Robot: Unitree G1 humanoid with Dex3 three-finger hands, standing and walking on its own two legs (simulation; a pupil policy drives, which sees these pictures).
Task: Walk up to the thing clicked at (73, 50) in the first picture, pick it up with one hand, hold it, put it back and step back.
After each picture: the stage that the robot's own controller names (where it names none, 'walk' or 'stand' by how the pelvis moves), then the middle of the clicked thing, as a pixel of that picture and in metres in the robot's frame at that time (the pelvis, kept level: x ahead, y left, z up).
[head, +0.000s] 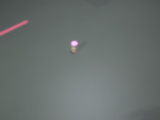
stand; (74, 47) +1.34 +0.09 -0.72
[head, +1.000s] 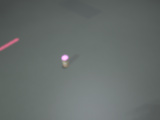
walk; (65, 61) +1.22 +0.28 -0.71
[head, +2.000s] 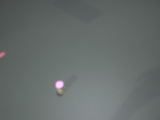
walk; (60, 87) +0.76 +0.30 -0.72
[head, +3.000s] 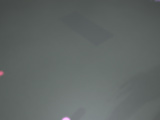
walk; out of the picture +0.48 +0.16 -0.71
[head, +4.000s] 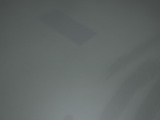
stand; out of the picture +0.37 +0.20 -0.72
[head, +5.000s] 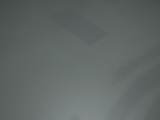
stand; out of the picture +0.36 +0.18 -0.71
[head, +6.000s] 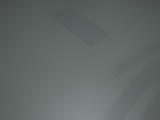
stand; out of the picture +0.31 +0.17 -0.71
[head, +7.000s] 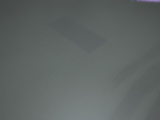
stand; out of the picture +0.33 +0.16 -0.72
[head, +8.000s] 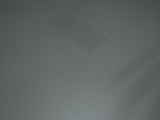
stand; out of the picture +0.33 +0.17 -0.73
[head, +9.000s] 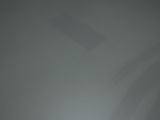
stand; out of the picture +0.32 +0.17 -0.73
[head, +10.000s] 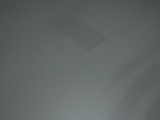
stand; out of the picture +0.32 +0.17 -0.73
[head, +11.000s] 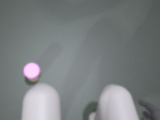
go down; (33, 72) +0.39 +0.21 -0.36
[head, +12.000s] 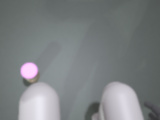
go down; (31, 73) +0.39 +0.22 -0.31
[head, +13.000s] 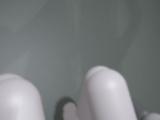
close in; out of the picture +0.39 +0.26 -0.22
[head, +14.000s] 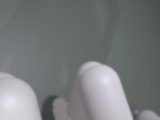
close; out of the picture +0.38 +0.26 -0.22
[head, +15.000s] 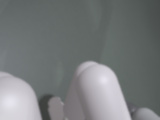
lift; out of the picture +0.38 +0.26 -0.22
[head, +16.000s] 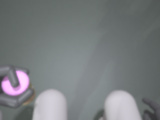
lift; (20, 89) +0.30 +0.22 -0.05
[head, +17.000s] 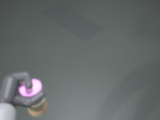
hold; (34, 98) +0.31 +0.17 +0.00
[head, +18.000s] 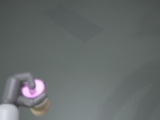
hold; (37, 98) +0.32 +0.17 -0.01
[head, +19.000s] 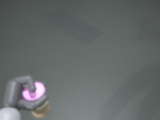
crouch; (38, 101) +0.31 +0.17 -0.01
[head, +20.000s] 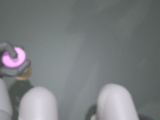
crouch; (18, 65) +0.40 +0.21 -0.11
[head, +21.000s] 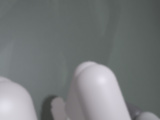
lower; out of the picture +0.39 +0.27 -0.22
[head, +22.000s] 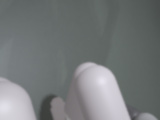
lower; out of the picture +0.39 +0.28 -0.22
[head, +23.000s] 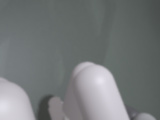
lower; out of the picture +0.39 +0.28 -0.22
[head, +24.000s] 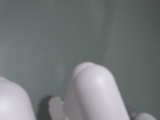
lower; out of the picture +0.39 +0.28 -0.22
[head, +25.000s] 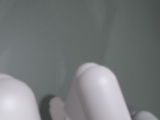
open; out of the picture +0.38 +0.27 -0.23
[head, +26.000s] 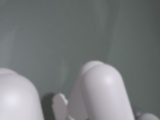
rise; out of the picture +0.37 +0.26 -0.22
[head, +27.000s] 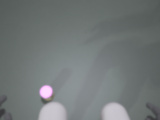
walk; (47, 93) +0.38 +0.20 -0.48
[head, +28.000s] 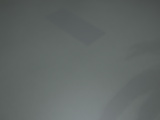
stand; out of the picture +0.32 +0.17 -0.66
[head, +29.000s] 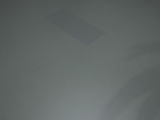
stand; out of the picture +0.33 +0.18 -0.67
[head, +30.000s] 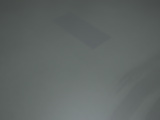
stand; out of the picture +0.35 +0.17 -0.71
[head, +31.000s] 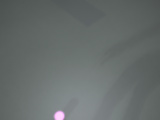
walk; (59, 118) +0.40 +0.12 -0.70
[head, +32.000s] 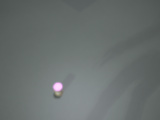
walk; (58, 89) +0.61 +0.17 -0.70
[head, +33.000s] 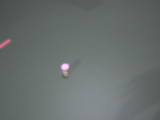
stand; (66, 70) +0.92 +0.25 -0.70
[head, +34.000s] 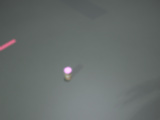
stand; (68, 73) +0.96 +0.16 -0.72
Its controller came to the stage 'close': yes
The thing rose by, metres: 0.69
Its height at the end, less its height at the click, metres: +0.00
